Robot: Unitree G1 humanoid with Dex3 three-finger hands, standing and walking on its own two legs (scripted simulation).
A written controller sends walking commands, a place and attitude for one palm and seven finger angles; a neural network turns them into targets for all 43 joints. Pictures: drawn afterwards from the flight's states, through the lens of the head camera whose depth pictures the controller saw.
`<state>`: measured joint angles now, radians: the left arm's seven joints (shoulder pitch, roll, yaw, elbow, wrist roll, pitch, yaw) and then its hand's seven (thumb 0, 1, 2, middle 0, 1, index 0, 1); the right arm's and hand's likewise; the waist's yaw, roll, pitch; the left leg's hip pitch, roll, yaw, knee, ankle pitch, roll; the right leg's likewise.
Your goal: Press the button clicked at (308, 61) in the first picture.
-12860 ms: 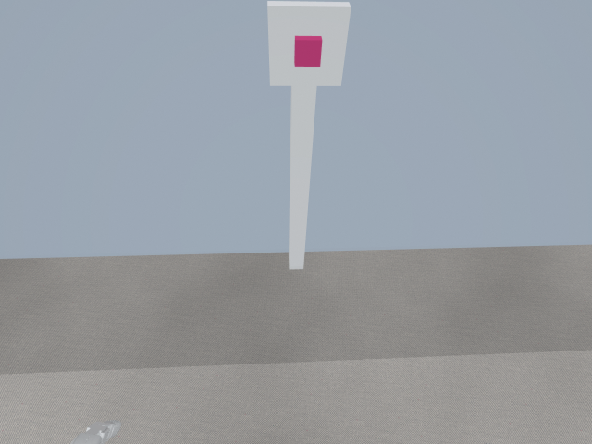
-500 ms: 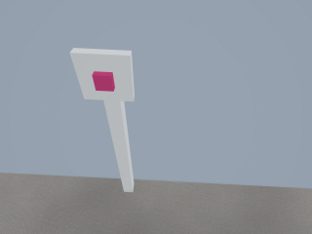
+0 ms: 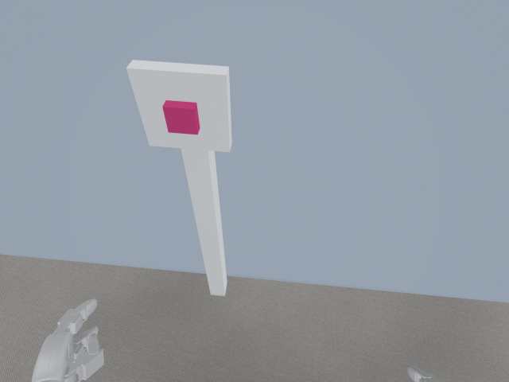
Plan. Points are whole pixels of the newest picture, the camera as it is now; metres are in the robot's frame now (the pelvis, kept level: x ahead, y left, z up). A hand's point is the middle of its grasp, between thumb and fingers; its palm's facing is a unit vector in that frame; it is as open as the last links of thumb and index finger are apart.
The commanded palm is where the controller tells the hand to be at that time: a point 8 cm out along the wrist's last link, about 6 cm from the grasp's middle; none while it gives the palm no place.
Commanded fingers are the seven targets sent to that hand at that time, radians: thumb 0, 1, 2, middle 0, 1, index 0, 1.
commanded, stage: raise the hand and make a fist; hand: left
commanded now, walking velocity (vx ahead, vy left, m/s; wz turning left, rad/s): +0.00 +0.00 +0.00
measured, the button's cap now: (182, 116) +0.52 +0.18 +0.14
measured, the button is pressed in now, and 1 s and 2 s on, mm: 0 0 0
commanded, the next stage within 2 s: aim a knuckle at the button in 1.88 s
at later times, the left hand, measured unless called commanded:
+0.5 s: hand (107, 326) +0.19 +0.23 +0.01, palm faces +0.04 -1.00 -0.05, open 4.0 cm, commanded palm +0.15 +0.29 +0.01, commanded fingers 0.00 0.90 0.90 -1.08 -1.26 -1.08 -1.26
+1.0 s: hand (101, 294) +0.21 +0.23 +0.06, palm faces +0.02 -1.00 -0.08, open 3.1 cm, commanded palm +0.18 +0.28 +0.08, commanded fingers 0.00 0.90 0.90 -1.30 -1.50 -1.30 -1.50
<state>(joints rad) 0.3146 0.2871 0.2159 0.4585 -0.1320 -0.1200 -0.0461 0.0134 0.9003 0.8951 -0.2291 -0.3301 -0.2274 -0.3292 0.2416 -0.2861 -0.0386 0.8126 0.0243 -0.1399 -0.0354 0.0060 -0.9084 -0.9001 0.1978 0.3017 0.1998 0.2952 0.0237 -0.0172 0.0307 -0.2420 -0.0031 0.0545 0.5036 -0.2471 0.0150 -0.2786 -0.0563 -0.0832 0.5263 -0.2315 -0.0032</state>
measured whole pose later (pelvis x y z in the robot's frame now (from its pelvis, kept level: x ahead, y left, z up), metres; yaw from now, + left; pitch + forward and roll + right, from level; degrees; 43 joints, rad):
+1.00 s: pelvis +0.01 +0.01 -0.04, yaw +1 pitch +6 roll -3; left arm 0.44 0.31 0.27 -0.20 -0.33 -0.17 -0.32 0.02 0.89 0.90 -1.29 -1.49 -1.29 -1.49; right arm 0.28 -0.23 0.04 0.54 0.05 -0.27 -0.06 0.01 -0.90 -0.90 0.20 0.30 0.20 0.30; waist 0.02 0.03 -0.11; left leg -0.53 0.02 0.00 0.88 -0.45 0.03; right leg -0.51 -0.03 -0.09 0.80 -0.39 0.01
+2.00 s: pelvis +0.02 -0.02 -0.01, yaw +2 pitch -1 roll +0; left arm 0.23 0.30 0.28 -0.17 -0.32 0.05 -0.31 0.01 0.89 0.90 -1.30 -1.50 -1.30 -1.50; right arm 0.25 -0.25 0.06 0.61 0.06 -0.26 -0.09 0.01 -0.90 -0.90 0.20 0.30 0.20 0.30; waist 0.04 0.06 -0.05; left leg -0.24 0.03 0.00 0.59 -0.32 -0.01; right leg -0.25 -0.01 -0.10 0.57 -0.30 -0.02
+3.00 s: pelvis +0.03 +0.00 -0.01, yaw +0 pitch +3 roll +0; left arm -0.33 0.25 0.20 0.40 -0.20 -0.06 -0.17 0.02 0.90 0.90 -1.30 -1.50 -1.30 -1.50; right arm 0.27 -0.25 0.03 0.65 0.05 -0.14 -0.07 0.01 -0.91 -0.90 0.20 0.30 0.20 0.30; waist -0.01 0.02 -0.04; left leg -0.32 0.01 0.04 0.59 -0.33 0.01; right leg -0.34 -0.03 -0.06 0.58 -0.29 0.00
